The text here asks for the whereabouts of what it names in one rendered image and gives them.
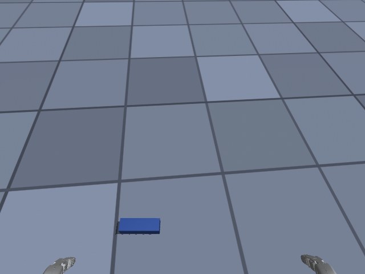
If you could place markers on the right robot hand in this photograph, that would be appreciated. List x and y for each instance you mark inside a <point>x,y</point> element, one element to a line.
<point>317,264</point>

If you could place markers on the left robot hand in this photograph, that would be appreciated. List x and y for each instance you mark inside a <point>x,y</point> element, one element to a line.
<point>60,266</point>

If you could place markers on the carton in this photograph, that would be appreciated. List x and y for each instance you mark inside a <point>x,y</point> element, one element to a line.
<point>139,226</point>

